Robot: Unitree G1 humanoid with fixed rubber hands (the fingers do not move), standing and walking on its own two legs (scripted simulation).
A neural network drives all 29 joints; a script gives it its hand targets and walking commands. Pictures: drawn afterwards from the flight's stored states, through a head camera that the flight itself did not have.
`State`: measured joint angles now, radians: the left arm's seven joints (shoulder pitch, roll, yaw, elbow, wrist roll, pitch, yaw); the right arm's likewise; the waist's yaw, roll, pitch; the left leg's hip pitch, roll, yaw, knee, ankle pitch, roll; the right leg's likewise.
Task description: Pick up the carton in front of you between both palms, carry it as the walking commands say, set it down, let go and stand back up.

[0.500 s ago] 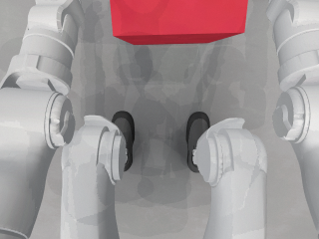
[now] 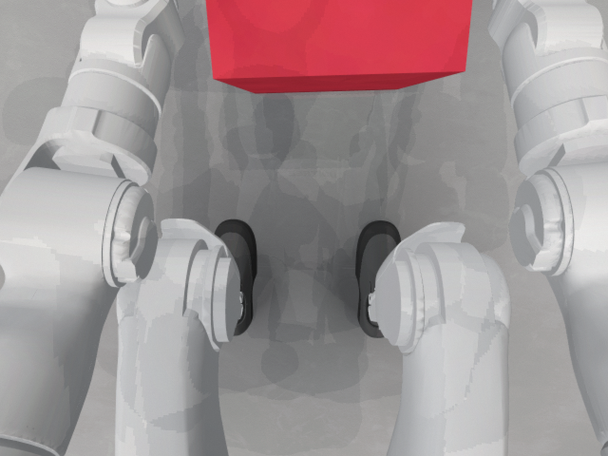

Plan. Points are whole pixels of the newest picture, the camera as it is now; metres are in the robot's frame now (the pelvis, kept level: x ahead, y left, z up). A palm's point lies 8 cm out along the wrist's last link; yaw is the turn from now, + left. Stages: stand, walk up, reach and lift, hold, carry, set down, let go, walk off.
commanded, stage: reach and lift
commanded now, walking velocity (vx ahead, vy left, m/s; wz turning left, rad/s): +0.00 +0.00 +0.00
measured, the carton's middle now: out of the picture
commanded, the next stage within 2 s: none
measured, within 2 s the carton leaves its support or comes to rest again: leaves its support in 0.40 s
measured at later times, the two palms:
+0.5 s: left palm out of the picture +0.56 +0.12 -0.13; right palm out of the picture +0.55 -0.18 -0.14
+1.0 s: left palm out of the picture +0.50 +0.12 +0.06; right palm out of the picture +0.50 -0.18 +0.06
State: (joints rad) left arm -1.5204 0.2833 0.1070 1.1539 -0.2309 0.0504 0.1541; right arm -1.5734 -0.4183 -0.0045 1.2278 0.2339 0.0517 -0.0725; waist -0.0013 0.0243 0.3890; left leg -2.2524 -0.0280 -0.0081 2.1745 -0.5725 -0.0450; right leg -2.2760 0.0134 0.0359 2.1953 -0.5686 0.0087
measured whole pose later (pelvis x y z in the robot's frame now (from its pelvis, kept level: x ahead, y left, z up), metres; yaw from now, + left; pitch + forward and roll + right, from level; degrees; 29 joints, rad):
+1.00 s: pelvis -0.01 +0.01 +0.11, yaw -3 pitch +43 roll +1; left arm -1.09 -0.03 0.54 0.65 0.22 0.40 0.07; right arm -1.15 -0.06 -0.47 0.74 -0.26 0.40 -0.01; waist 0.00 0.02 -0.13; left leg -2.04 -0.07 -0.05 1.77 -0.48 -0.05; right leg -2.06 0.04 0.06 1.76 -0.46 0.03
